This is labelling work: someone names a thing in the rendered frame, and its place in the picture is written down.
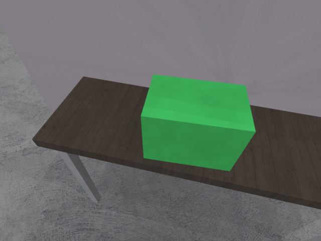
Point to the carton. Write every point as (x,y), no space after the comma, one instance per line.
(196,122)

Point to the table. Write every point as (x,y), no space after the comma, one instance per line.
(101,119)

